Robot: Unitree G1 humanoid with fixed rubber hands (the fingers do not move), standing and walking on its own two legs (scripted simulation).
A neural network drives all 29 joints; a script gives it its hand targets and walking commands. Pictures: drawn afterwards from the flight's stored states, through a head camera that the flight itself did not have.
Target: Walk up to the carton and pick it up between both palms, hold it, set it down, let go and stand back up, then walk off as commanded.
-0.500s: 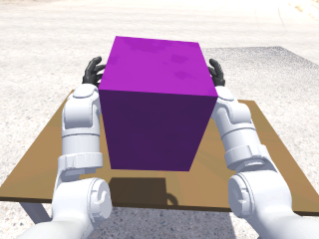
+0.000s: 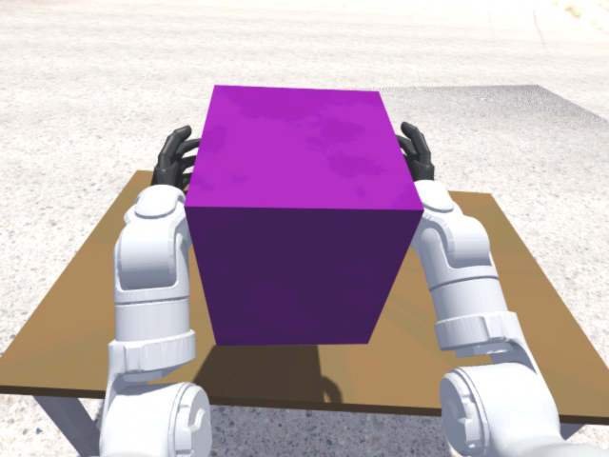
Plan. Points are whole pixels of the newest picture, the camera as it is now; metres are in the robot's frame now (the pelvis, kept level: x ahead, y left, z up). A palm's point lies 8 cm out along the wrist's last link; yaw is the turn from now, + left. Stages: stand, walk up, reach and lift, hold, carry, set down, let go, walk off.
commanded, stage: hold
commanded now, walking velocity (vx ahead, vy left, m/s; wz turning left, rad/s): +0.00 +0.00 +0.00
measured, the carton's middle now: (295, 221) +0.35 +0.02 +0.19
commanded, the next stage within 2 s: none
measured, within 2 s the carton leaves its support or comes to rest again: neither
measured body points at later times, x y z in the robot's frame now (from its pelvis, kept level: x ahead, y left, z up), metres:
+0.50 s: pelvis -0.02 +0.00 +0.00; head -0.09 +0.02 +0.44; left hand +0.36 +0.17 +0.24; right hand +0.37 -0.13 +0.24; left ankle +0.00 +0.13 -0.75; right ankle +0.01 -0.11 -0.75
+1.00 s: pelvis +0.00 +0.00 +0.00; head -0.06 +0.03 +0.44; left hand +0.36 +0.17 +0.23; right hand +0.37 -0.13 +0.24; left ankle +0.00 +0.13 -0.75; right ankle +0.01 -0.11 -0.75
